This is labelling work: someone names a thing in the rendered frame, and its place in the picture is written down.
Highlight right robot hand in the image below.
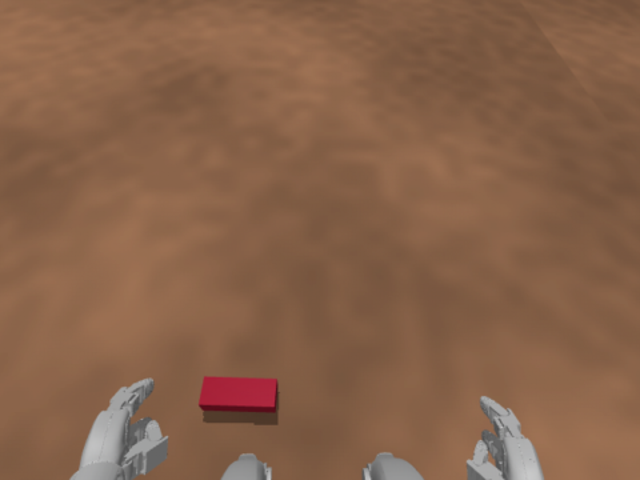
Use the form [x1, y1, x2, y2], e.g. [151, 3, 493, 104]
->
[467, 396, 545, 480]

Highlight carton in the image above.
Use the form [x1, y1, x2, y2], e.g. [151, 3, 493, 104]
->
[199, 377, 278, 413]

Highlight left robot hand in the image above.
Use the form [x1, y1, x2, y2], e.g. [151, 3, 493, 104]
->
[79, 378, 168, 480]

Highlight left robot arm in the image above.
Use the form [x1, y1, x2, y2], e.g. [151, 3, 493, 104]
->
[69, 462, 125, 480]

